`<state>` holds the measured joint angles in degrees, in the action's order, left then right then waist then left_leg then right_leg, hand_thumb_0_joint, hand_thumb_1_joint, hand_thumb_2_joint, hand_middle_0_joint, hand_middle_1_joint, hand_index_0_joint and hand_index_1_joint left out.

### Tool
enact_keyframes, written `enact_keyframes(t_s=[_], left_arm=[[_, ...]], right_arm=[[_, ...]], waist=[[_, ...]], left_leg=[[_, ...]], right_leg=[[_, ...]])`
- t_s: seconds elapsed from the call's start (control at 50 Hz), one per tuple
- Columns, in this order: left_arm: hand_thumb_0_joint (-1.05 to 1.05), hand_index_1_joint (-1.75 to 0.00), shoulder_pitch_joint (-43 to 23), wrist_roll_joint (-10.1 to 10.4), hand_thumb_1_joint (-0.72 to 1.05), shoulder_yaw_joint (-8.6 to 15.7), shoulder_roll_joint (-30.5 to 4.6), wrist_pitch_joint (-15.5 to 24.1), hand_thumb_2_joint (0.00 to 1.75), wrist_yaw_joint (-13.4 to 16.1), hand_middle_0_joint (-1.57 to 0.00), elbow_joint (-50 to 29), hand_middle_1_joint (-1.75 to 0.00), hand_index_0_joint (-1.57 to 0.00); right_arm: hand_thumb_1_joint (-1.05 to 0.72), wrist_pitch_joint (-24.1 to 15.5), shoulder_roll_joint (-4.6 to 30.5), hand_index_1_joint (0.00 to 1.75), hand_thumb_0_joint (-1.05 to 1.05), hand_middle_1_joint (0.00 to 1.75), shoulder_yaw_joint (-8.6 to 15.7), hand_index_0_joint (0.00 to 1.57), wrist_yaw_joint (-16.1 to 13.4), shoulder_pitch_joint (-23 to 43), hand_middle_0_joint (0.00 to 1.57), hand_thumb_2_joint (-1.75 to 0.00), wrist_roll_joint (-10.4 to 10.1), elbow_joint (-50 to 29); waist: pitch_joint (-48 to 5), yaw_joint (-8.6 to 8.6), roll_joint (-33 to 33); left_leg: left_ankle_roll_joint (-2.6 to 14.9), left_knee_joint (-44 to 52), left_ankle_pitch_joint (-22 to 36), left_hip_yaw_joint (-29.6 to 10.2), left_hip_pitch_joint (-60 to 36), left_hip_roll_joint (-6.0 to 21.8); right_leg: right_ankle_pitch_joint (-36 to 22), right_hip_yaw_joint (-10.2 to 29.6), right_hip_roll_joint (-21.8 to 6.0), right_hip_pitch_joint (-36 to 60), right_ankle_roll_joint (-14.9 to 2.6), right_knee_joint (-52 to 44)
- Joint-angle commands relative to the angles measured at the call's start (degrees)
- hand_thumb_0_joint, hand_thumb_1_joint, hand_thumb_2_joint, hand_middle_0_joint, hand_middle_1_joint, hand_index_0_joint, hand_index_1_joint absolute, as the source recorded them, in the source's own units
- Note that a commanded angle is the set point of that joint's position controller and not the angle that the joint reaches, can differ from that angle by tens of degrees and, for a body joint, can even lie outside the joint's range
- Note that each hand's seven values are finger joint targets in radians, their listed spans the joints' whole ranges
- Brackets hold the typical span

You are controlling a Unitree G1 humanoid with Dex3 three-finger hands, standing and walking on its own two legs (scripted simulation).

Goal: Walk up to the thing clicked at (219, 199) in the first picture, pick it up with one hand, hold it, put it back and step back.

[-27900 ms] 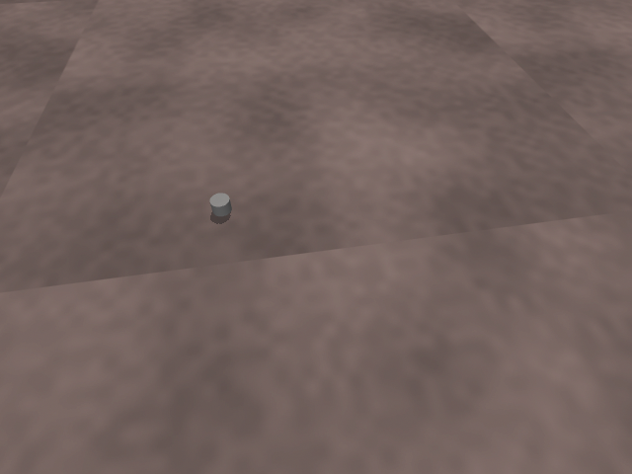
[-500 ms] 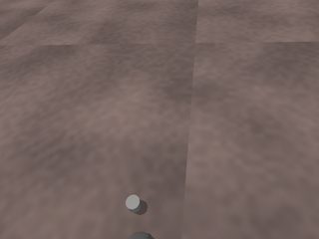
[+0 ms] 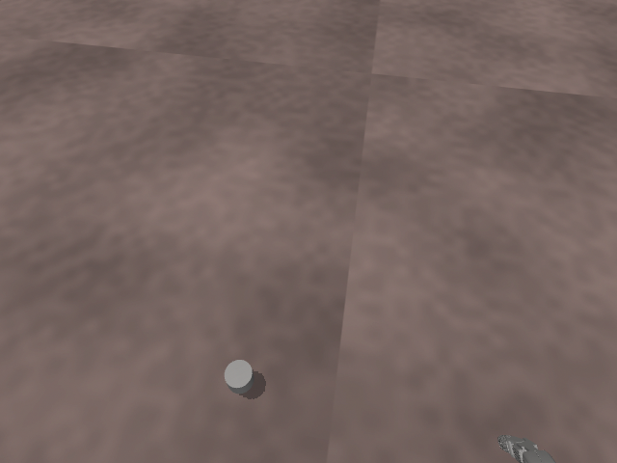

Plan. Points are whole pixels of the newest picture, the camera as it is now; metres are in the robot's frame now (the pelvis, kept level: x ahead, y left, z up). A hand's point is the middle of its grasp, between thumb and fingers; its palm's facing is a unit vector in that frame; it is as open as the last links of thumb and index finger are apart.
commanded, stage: stand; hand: left
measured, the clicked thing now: (239, 376) +0.45 +0.21 -0.74
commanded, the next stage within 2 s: none
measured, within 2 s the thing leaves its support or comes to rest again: neither
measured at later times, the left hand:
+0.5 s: hand out of the picture +0.07 +0.25 -0.14, palm faces -0.04 -0.94 -0.35, open 7.3 cm
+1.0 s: hand out of the picture +0.10 +0.24 -0.14, palm faces -0.03 -0.94 -0.34, open 7.3 cm
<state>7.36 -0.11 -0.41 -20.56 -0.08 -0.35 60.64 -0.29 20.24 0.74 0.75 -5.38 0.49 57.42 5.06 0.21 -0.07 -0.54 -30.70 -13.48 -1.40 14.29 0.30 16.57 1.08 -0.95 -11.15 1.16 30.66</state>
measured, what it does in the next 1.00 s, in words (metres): stands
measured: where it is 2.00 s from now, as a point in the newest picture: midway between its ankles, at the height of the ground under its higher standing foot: outside the picture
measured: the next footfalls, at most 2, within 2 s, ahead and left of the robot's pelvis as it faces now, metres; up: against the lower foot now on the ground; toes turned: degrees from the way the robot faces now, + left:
none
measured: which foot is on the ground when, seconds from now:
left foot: down 0.00-1.00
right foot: down 0.00-1.00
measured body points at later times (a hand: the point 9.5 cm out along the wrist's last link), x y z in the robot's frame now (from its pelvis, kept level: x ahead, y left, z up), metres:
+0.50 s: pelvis +0.00 -0.01 +0.01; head +0.01 -0.01 +0.46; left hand +0.07 +0.30 -0.12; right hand +0.07 -0.31 -0.12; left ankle +0.04 +0.13 -0.73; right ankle +0.00 -0.14 -0.73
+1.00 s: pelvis +0.02 -0.01 +0.01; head +0.03 -0.01 +0.46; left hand +0.10 +0.29 -0.12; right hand +0.10 -0.31 -0.12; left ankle +0.04 +0.13 -0.73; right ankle +0.00 -0.14 -0.73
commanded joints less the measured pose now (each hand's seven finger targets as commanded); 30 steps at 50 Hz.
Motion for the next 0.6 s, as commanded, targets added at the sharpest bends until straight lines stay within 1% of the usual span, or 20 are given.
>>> enact_keyframes(t_s=[0.0,0.02,0.08,0.1,0.14,0.16,0.2,0.24,0.26,0.28,0.3,0.32,0.34,0.38,0.4,0.44,0.46,0.5,0.56,0.58], left_arm=[[0.0,-0.3,-3.1,-0.2,0.9,2.6,-12.0,2.2,0.9,0.1,-0.2,-1.6,-0.3,-0.2],[0.0,-0.3,-3.5,-0.1,0.9,2.6,-12.1,2.4,0.9,0.1,-0.2,-1.1,-0.3,-0.2],[0.0,-0.3,-3.2,-0.2,0.9,2.4,-11.9,2.7,0.9,0.2,-0.2,-0.1,-0.3,-0.2],[0.0,-0.3,-3.6,-0.2,0.9,2.4,-11.9,2.7,0.9,0.2,-0.2,0.1,-0.3,-0.2],[0.0,-0.3,-3.9,-0.2,0.9,2.3,-11.9,2.8,0.9,0.4,-0.2,0.4,-0.3,-0.2],[0.0,-0.3,-3.6,-0.1,0.9,2.4,-12.1,2.8,0.9,0.4,-0.2,0.6,-0.3,-0.2],[0.0,-0.3,-3.8,-0.2,0.9,2.3,-12.2,2.7,0.9,0.5,-0.2,1.1,-0.3,-0.2],[0.0,-0.3,-3.6,-0.3,0.9,2.4,-12.1,2.5,0.9,0.6,-0.2,1.2,-0.3,-0.2],[0.0,-0.3,-3.5,-0.3,0.9,2.5,-12.5,2.5,0.9,0.5,-0.2,1.2,-0.3,-0.2],[0.0,-0.3,-3.5,-0.5,0.9,2.4,-12.3,2.4,0.9,0.6,-0.2,1.3,-0.3,-0.2],[0.0,-0.3,-3.7,-0.5,0.9,2.4,-12.4,2.5,0.9,0.6,-0.2,1.3,-0.3,-0.2],[0.0,-0.3,-3.4,-0.4,0.9,2.4,-12.5,2.6,0.9,0.6,-0.2,1.3,-0.3,-0.2],[0.0,-0.3,-3.2,-0.3,0.9,2.6,-12.7,2.5,0.9,0.6,-0.2,1.4,-0.3,-0.2],[0.0,-0.3,-3.5,-0.5,0.9,2.5,-12.6,2.3,0.9,0.6,-0.2,1.2,-0.3,-0.2],[0.0,-0.3,-3.2,-0.4,0.9,2.6,-12.6,2.3,0.9,0.6,-0.2,1.2,-0.3,-0.2],[0.0,-0.3,-3.7,-0.4,0.9,2.6,-12.7,2.4,0.9,0.7,-0.2,0.9,-0.3,-0.2],[0.0,-0.3,-3.0,-0.3,0.9,2.5,-12.2,2.5,0.9,0.7,-0.2,1.1,-0.3,-0.2],[0.0,-0.3,-3.3,-0.3,0.9,2.6,-12.5,2.5,0.9,0.7,-0.2,1.1,-0.3,-0.2],[0.0,-0.3,-3.6,-0.2,0.9,2.6,-12.3,2.4,0.9,0.7,-0.2,0.8,-0.3,-0.2],[0.0,-0.3,-3.3,-0.1,0.9,2.6,-12.3,2.4,0.9,0.7,-0.2,0.9,-0.3,-0.2]], right_arm=[[-0.9,-1.8,12.9,0.3,0.0,0.3,2.5,0.2,-0.6,3.5,0.2,-0.9,-0.1,-1.0],[-0.9,-2.0,12.6,0.3,0.0,0.3,2.3,0.2,-0.6,2.8,0.2,-0.9,-0.2,-0.1],[-0.9,-2.1,12.3,0.3,0.0,0.3,2.4,0.2,-0.5,4.0,0.2,-0.9,-0.3,1.2],[-0.9,-2.0,12.2,0.3,0.0,0.3,2.4,0.2,-0.5,3.9,0.2,-0.9,-0.4,1.7],[-0.9,-2.0,12.2,0.3,0.0,0.3,2.4,0.2,-0.4,4.1,0.2,-0.9,-0.3,2.4],[-0.9,-2.0,12.0,0.3,0.0,0.3,2.3,0.2,-0.5,4.1,0.2,-0.9,-0.4,2.8],[-0.9,-1.8,11.7,0.3,0.0,0.3,2.3,0.2,-0.4,4.2,0.2,-0.9,-0.2,3.4],[-0.9,-1.6,12.4,0.3,0.0,0.3,2.5,0.2,-0.4,4.4,0.2,-0.9,-0.1,3.9],[-0.9,-1.6,11.8,0.3,0.0,0.3,2.3,0.2,-0.3,4.1,0.2,-0.9,-0.1,4.0],[-0.9,-1.5,11.7,0.3,0.0,0.3,2.4,0.2,-0.3,4.9,0.2,-0.9,-0.1,4.0],[-0.9,-1.6,11.8,0.3,0.0,0.3,2.4,0.2,-0.3,4.4,0.2,-0.9,-0.1,4.1],[-0.9,-1.6,11.3,0.3,0.0,0.3,2.1,0.2,-0.2,4.2,0.2,-0.9,-0.1,4.3],[-0.9,-1.6,11.8,0.3,0.0,0.3,2.3,0.2,-0.3,3.9,0.2,-0.9,0.0,4.5],[-0.9,-1.5,11.8,0.3,0.0,0.3,2.3,0.2,-0.4,4.2,0.2,-0.9,0.1,4.6],[-0.9,-1.5,12.2,0.3,0.0,0.3,2.3,0.2,-0.3,3.7,0.2,-0.9,0.0,4.9],[-0.9,-1.6,11.8,0.3,0.0,0.3,2.3,0.2,-0.4,3.7,0.2,-0.9,0.0,4.8],[-0.9,-1.6,12.3,0.3,0.0,0.3,2.3,0.2,-0.4,4.1,0.2,-0.9,-0.1,4.8],[-0.9,-1.6,12.0,0.3,0.0,0.3,2.1,0.2,-0.4,3.2,0.2,-0.9,-0.1,5.1],[-0.9,-1.8,12.4,0.3,0.0,0.3,2.0,0.2,-0.6,2.9,0.2,-0.9,0.0,5.3],[-0.9,-1.7,12.3,0.3,0.0,0.3,2.0,0.2,-0.7,2.9,0.2,-0.9,-0.2,5.4]], waist=[[-4.5,-0.23,0.6],[-4.8,0.34,0.6],[-5.4,0.23,-0.3],[-6.0,0.33,-0.2],[-6.2,0.37,-0.3],[-6.2,0.24,-0.5],[-4.5,0.36,-1.1],[-4.1,0.19,0.2],[-4.7,0.14,0.1],[-4.4,-0.05,-0.5],[-5.5,0.19,-0.6],[-4.7,-0.02,-1.2],[-4.4,0.09,-0.1],[-4.4,-0.04,-0.4],[-4.3,0.01,0.8],[-6.5,0.02,-0.5],[-6.3,-0.32,0.0],[-6.5,0.02,-0.3],[-8.2,0.03,1.0],[-7.9,-0.09,1.0]], left_leg=[[2.8,11.4,3.4,-8.1,-4.1,7.2],[2.36,12.0,4.6,-7.5,-5.2,6.8],[1.95,11.9,6.3,-6.3,-8.0,6.4],[2.12,11.9,6.3,-6.1,-8.6,6.5],[1.85,12.3,8.3,-5.8,-8.5,6.6],[1.81,12.6,7.9,-5.8,-9.2,6.5],[1.53,13.5,5.0,-5.8,-7.6,6.2],[1.6,14.2,2.0,-6.0,-6.8,6.2],[1.6,14.6,0.8,-6.0,-6.7,6.3],[1.52,14.3,1.9,-5.9,-7.1,6.2],[1.68,14.3,3.9,-5.9,-6.8,6.4],[1.51,14.6,3.3,-5.8,-6.2,6.1],[1.47,14.8,1.7,-5.8,-6.5,6.0],[1.39,14.8,2.3,-5.9,-6.2,6.1],[1.44,15.2,0.8,-6.0,-5.9,6.2],[1.42,14.6,6.5,-5.8,-6.5,6.4],[1.46,14.4,6.6,-5.8,-6.6,6.4],[1.5,14.4,6.7,-5.6,-6.1,6.3],[1.45,13.7,12.3,-5.4,-7.8,6.9],[1.45,13.9,11.1,-5.3,-7.2,6.7]], right_leg=[[-5.3,5.2,-4.9,1.4,-3.03,-10.4],[-5.9,5.5,-5.1,1.3,-2.96,-10.9],[-6.8,5.6,-5.7,1.0,-2.76,-13.0],[-7.1,5.6,-5.8,1.2,-2.64,-13.6],[-8.5,5.3,-6.0,2.3,-2.45,-14.0],[-8.3,5.5,-6.0,1.7,-2.39,-14.3],[-4.5,5.5,-5.9,1.1,-2.28,-15.4],[-1.8,5.3,-5.6,0.8,-2.13,-16.0],[-1.3,5.4,-5.9,1.2,-2.29,-15.8],[-1.1,5.5,-6.0,0.5,-2.46,-16.1],[-3.4,5.1,-6.1,2.3,-2.28,-15.7],[-2.3,5.2,-6.0,1.5,-2.18,-16.1],[-1.0,5.5,-5.9,0.8,-2.19,-16.2],[-0.7,5.3,-5.9,0.9,-2.31,-16.0],[-0.5,5.4,-5.8,0.8,-2.24,-16.3],[-5.2,5.0,-6.1,3.2,-2.41,-15.2],[-6.0,4.8,-6.0,3.1,-2.24,-15.5],[-6.4,4.9,-6.2,3.9,-2.27,-15.5],[-11.5,4.5,-6.3,5.1,-2.29,-14.4],[-10.8,4.3,-6.2,5.1,-2.14,-14.7]])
